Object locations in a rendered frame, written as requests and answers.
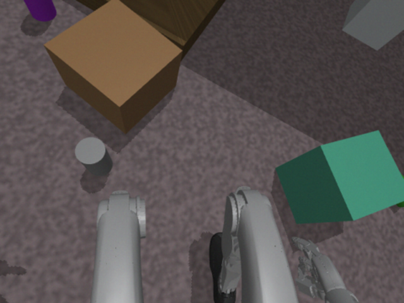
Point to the right robot arm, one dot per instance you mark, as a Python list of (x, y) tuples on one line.
[(340, 295)]

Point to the right robot hand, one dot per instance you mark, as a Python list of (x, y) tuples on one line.
[(325, 276)]

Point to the right robot foot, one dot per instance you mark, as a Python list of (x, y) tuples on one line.
[(216, 257)]

